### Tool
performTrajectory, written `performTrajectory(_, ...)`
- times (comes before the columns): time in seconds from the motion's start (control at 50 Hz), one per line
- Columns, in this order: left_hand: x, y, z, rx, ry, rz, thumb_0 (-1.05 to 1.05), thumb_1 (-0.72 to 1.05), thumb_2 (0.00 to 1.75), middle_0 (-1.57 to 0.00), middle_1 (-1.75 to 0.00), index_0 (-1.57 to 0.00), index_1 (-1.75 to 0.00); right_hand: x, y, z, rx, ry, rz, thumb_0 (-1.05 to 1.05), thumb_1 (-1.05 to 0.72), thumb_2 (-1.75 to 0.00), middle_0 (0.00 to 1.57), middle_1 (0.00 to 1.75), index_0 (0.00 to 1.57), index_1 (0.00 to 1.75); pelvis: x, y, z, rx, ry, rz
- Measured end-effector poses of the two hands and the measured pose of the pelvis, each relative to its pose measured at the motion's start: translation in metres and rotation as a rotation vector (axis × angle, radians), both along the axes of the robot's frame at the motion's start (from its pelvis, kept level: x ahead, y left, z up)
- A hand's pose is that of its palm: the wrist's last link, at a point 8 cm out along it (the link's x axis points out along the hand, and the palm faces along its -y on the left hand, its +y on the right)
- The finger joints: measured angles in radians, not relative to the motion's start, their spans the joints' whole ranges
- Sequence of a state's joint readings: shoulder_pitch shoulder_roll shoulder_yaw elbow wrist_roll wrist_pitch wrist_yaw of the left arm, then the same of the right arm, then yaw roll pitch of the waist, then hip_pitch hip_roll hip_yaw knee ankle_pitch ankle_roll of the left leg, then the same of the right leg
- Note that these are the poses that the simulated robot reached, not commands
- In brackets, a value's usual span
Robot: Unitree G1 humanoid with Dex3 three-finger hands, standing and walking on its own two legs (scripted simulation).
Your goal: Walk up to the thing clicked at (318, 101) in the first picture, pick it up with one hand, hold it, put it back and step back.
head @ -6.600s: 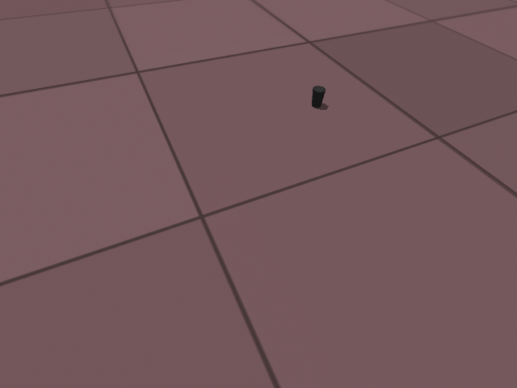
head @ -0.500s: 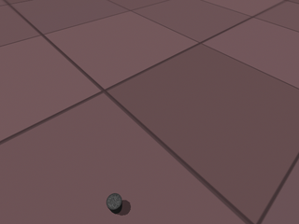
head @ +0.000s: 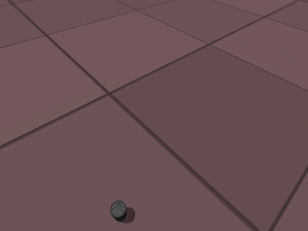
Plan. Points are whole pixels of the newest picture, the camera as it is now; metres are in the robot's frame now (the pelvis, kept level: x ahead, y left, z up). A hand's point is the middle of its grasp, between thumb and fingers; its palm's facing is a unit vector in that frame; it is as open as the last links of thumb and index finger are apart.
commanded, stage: stand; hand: left
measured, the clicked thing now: (119, 212) +0.38 +0.19 -0.72
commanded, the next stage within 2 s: none
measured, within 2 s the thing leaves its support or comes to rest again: neither
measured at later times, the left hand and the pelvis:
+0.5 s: hand out of the picture +0.09 +0.25 -0.16, palm faces -0.03 -0.94 -0.34, open 7.4 cm; pelvis +0.01 +0.00 +0.00, yaw +0 degrees
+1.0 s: hand out of the picture +0.09 +0.25 -0.16, palm faces -0.03 -0.94 -0.35, open 7.4 cm; pelvis +0.01 -0.01 +0.00, yaw +0 degrees
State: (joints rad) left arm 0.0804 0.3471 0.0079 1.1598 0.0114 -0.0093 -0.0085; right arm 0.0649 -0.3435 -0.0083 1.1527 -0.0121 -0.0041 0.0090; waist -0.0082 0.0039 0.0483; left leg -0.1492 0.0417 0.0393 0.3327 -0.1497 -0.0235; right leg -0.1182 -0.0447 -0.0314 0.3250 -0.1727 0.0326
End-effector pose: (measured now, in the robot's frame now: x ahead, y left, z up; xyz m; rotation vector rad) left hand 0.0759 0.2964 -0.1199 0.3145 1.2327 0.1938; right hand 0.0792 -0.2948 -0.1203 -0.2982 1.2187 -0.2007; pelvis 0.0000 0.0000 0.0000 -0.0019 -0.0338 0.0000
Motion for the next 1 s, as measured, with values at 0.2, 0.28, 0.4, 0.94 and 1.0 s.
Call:
performTrajectory(0.2, 0.002, 0.0, 0.001, 0.006, -0.002, -0.003, 0.0, 0.91, 0.9, -0.2, -0.3, -0.21, -0.3, 0.009, -0.003, 0.002, -0.003, -0.007, 0.006, 0.0, -0.91, -0.9, 0.2, 0.3, 0.2, 0.3, 0.006, -0.002, 0.0, -0.001, 0.001, 0.001)
performTrajectory(0.28, 0.004, 0.0, 0.001, 0.006, -0.002, -0.003, 0.0, 0.9, 0.9, -0.2, -0.3, -0.21, -0.3, 0.009, -0.004, 0.002, -0.005, -0.001, 0.004, 0.0, -0.91, -0.9, 0.2, 0.3, 0.2, 0.3, 0.008, -0.002, 0.001, 0.0, 0.001, 0.001)
performTrajectory(0.4, 0.007, -0.002, 0.001, 0.004, -0.002, -0.007, 0.0, 0.9, 0.9, -0.2, -0.3, -0.21, -0.3, 0.008, -0.006, 0.002, -0.008, 0.006, 0.002, 0.0, -0.91, -0.9, 0.2, 0.3, 0.2, 0.3, 0.01, -0.003, 0.001, 0.0, 0.0, 0.0)
performTrajectory(0.94, 0.008, -0.003, 0.002, 0.008, 0.0, -0.004, 0.0, 0.9, 0.9, -0.2, -0.3, -0.21, -0.3, 0.005, -0.008, 0.001, -0.009, 0.019, 0.005, 0.0, -0.91, -0.9, 0.2, 0.3, 0.2, 0.3, 0.014, -0.005, 0.001, 0.001, -0.003, 0.003)
performTrajectory(1.0, 0.007, -0.003, 0.002, 0.009, 0.002, -0.003, 0.0, 0.9, 0.9, -0.2, -0.3, -0.21, -0.3, 0.006, -0.007, 0.001, -0.009, 0.018, 0.008, 0.0, -0.91, -0.9, 0.2, 0.3, 0.2, 0.3, 0.014, -0.006, 0.001, 0.001, -0.003, 0.005)
